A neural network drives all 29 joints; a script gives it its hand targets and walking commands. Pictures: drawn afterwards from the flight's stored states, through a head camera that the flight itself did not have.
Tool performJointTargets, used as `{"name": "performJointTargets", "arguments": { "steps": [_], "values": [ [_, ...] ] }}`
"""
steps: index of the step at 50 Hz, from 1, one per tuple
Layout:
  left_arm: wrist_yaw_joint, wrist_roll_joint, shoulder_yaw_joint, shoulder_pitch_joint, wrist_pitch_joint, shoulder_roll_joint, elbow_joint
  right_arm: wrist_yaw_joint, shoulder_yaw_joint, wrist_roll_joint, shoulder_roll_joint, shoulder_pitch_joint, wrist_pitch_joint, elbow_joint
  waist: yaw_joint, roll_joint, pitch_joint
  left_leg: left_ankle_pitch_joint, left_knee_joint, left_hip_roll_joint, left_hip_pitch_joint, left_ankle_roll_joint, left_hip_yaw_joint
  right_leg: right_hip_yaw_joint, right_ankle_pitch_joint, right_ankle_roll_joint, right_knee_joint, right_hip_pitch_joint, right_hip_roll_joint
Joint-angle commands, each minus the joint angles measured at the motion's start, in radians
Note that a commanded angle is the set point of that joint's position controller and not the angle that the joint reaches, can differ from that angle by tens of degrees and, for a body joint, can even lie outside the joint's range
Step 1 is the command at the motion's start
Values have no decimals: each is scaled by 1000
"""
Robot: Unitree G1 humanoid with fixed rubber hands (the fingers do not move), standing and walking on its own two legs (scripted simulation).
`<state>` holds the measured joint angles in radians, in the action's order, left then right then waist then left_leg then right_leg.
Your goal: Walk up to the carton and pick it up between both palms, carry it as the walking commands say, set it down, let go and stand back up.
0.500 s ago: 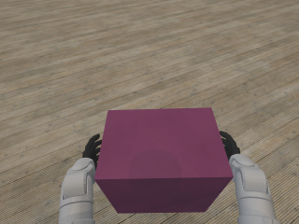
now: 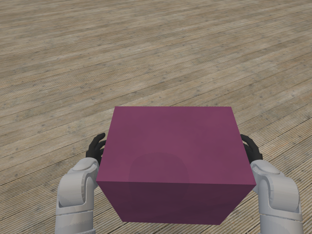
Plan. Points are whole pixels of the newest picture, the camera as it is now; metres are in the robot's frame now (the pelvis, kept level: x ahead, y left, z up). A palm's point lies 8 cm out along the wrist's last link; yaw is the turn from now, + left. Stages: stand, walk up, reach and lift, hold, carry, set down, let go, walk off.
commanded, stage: carry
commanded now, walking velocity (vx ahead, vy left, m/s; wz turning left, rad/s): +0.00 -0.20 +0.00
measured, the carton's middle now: (171, 170) +0.28 -0.02 +0.01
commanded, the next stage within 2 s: none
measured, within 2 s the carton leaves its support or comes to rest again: neither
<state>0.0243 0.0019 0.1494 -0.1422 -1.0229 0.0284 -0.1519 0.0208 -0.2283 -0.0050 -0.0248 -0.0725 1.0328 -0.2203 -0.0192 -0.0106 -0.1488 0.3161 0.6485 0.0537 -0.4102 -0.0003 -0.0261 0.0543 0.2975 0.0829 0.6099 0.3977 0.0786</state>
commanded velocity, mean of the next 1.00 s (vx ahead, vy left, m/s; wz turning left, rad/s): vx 0.00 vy -0.12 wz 0.00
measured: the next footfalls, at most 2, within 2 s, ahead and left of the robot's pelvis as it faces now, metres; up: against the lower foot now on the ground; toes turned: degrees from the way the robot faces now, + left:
right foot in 0.18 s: +0.04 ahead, -0.14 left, +0.00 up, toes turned -6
left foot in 0.42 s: +0.01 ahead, +0.03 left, +0.00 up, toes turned +10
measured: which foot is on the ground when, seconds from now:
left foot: down 0.00-0.20, up 0.22-0.40, down 0.42-0.68, up 0.70-0.92, down 0.94-1.00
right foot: down 0.00-0.02, up 0.04-0.16, down 0.18-0.42, up 0.44-0.66, down 0.68-1.00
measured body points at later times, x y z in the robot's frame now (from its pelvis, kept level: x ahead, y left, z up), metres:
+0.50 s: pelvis -0.02 -0.09 +0.00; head -0.03 -0.07 +0.45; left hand +0.23 +0.11 +0.06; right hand +0.24 -0.28 +0.07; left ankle -0.03 +0.02 -0.72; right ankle -0.02 -0.17 -0.69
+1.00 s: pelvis -0.05 -0.20 +0.01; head -0.08 -0.20 +0.46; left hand +0.20 -0.01 +0.07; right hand +0.21 -0.39 +0.07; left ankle -0.07 -0.09 -0.72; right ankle -0.02 -0.28 -0.72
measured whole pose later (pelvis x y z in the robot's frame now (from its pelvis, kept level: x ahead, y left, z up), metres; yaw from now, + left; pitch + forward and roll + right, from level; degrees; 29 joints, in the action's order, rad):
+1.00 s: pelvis -0.05 -0.20 +0.01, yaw +1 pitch +3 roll +0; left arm 0.02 0.02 0.22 -0.03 -1.13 -0.03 -0.33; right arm 0.04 -0.22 0.01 0.00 -0.07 1.13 -0.27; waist -0.02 -0.01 -0.13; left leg 0.32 0.57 0.05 -0.30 0.00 -0.12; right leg 0.15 0.25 0.07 0.57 0.37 -0.01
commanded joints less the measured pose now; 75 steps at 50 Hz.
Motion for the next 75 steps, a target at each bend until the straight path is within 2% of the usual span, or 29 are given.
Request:
{"name": "performJointTargets", "arguments": {
  "steps": [1, 2, 3, 5, 8, 9, 10, 11, 14, 19, 20, 21, 22, 23, 25, 28, 32, 33, 34, 35, 36, 39, 44, 46, 48, 50, 60, 67, 75],
  "values": [
    [144, -267, -718, -411, -46, -810, -285, 204, 773, 303, 786, -470, 42, -200, 3, 147, -245, -379, -153, 270, 196, 108, 291, -57, -303, -41, 135, 13, -128],
    [147, -266, -731, -421, -60, -804, -301, 202, 771, 294, 797, -436, 49, -199, 1, 307, -239, -603, -210, 404, 264, 187, 432, -15, 121, -75, 233, 143, -79],
    [152, -271, -740, -431, -69, -792, -297, 197, 771, 301, 798, -439, 57, -222, 9, 314, -241, -636, -216, 440, 276, 218, 451, -40, 264, -82, 297, 192, -96],
    [163, -296, -732, -432, -80, -804, -273, 187, 771, 290, 792, -470, 75, -271, 12, 210, -215, -526, -207, 366, 192, 151, 305, -61, 169, -89, 168, 105, -133],
    [164, -305, -721, -398, -88, -817, -273, 180, 782, 289, 765, -485, 94, -306, 16, 171, -181, -330, -122, 203, 15, 43, 102, 41, 25, -94, -107, -153, -65],
    [163, -304, -719, -375, -95, -814, -277, 175, 782, 286, 753, -466, 100, -298, 16, 91, -185, -280, -36, 156, -13, 8, 64, -35, -44, -86, -195, -215, -127],
    [164, -300, -724, -366, -104, -797, -267, 172, 769, 275, 745, -447, 104, -279, 12, -138, -198, -22, 69, 67, -150, -36, -11, -224, -213, -29, -246, -282, -301],
    [164, -303, -728, -378, -104, -803, -286, 178, 773, 286, 748, -475, 111, -291, 14, -277, -206, 232, 168, 26, -149, -39, -89, -268, -413, 45, -227, -220, -385],
    [161, -300, -733, -386, -104, -807, -313, 197, 806, 300, 786, -492, 109, -262, 18, -132, -190, 235, 322, 13, -169, 7, -84, -198, -482, 91, -189, -213, -338],
    [149, -279, -732, -344, -110, -799, -351, 202, 795, 306, 786, -425, 105, -228, 4, -126, -219, 4, -58, -7, 41, 13, -135, -68, -496, 68, -76, -191, -253],
    [149, -275, -735, -330, -114, -796, -355, 202, 786, 304, 777, -402, 107, -229, -2, -90, -221, -79, -169, 50, 138, 11, -80, -48, -441, 35, -18, -132, -229],
    [149, -269, -738, -328, -118, -789, -366, 202, 766, 298, 758, -371, 109, -233, -13, 52, -219, -218, -271, 235, 295, 48, 149, -32, -201, -19, 111, 47, -198],
    [153, -270, -753, -345, -126, -796, -374, 202, 752, 277, 755, -335, 103, -191, -4, 363, -159, -572, -288, 505, 331, 186, 446, 47, 229, -83, 228, 253, -87],
    [161, -283, -777, -387, -120, -801, -371, 198, 759, 288, 765, -376, 96, -247, -3, 302, -177, -592, -265, 504, 328, 236, 415, -56, 277, -79, 380, 282, -138],
    [170, -300, -769, -416, -113, -819, -318, 194, 768, 278, 772, -408, 94, -265, -2, 151, -160, -431, -256, 414, 260, 192, 262, -71, 190, -106, 404, 266, -164],
    [167, -316, -753, -419, -97, -825, -346, 191, 787, 294, 769, -447, 92, -320, -1, 190, -138, -466, -233, 286, 142, 111, 64, 39, 119, -133, 224, 89, -106],
    [156, -290, -728, -328, -111, -787, -317, 179, 776, 270, 723, -386, 108, -308, 7, 246, -169, -497, -138, 252, 157, 60, 22, 122, 40, -125, -89, -68, -66],
    [157, -286, -725, -309, -112, -782, -311, 177, 775, 262, 719, -370, 112, -300, 9, 193, -188, -416, -64, 201, 120, 20, -14, 90, -33, -118, -206, -166, -94],
    [160, -281, -725, -295, -113, -778, -315, 176, 779, 257, 716, -361, 116, -285, 9, 69, -203, -206, 33, 146, 22, -29, -41, -36, -189, -107, -250, -285, -210],
    [163, -265, -716, -308, -112, -758, -299, 181, 778, 264, 728, -397, 116, -302, 5, -259, -211, 152, 127, 47, -148, -84, -111, -264, -536, -21, -240, -315, -410],
    [164, -269, -712, -320, -105, -785, -312, 190, 785, 280, 752, -409, 120, -270, 7, -281, -233, 324, 214, 66, -95, -62, -56, -237, -633, 43, -196, -271, -418],
    [169, -273, -718, -356, -92, -801, -330, 204, 829, 303, 808, -483, 100, -273, 7, -153, -205, 227, 282, 40, -115, -23, -55, -175, -499, 39, -190, -242, -368],
    [162, -240, -701, -319, -95, -780, -326, 201, 827, 308, 804, -459, 98, -231, 9, -142, -211, 93, -1, 0, 48, -22, -91, -124, -426, 26, -177, -227, -327],
    [164, -233, -702, -304, -102, -771, -322, 200, 808, 299, 791, -427, 105, -226, 5, -102, -191, -63, -203, 41, 179, -26, -56, -108, -358, -18, -156, -172, -298],
    [169, -238, -712, -352, -107, -777, -320, 203, 784, 279, 787, -436, 107, -185, 14, 52, -148, -192, -188, 164, 187, 4, 53, -47, -277, -66, -132, -105, -237],
    [171, -259, -730, -402, -110, -781, -318, 201, 781, 286, 790, -468, 106, -197, 15, 84, -121, -97, -206, 144, 123, 4, 21, -47, -150, -57, -169, -140, -236],
    [188, -286, -697, -419, -137, -790, -268, 180, 776, 263, 800, -486, 130, -192, 16, -28, -118, -51, -174, 81, 138, -22, -17, -100, -44, -69, -290, -128, -272],
    [185, -274, -684, -382, -140, -803, -281, 181, 790, 273, 817, -468, 128, -213, 17, -53, -155, -51, -93, 71, 82, -27, -24, -106, -335, -44, -216, -181, -305],
    [178, -266, -708, -365, -132, -805, -362, 190, 797, 290, 814, -456, 119, -252, 19, -43, -151, -47, -64, 69, 78, -6, -16, -122, -177, -25, -216, -88, -326]
  ]
}}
